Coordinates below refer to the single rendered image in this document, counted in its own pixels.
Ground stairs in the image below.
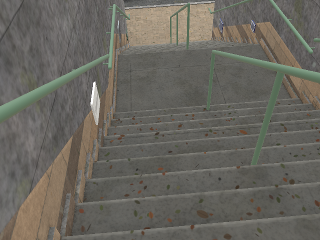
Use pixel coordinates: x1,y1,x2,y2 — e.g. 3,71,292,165
61,98,320,240
120,40,254,55

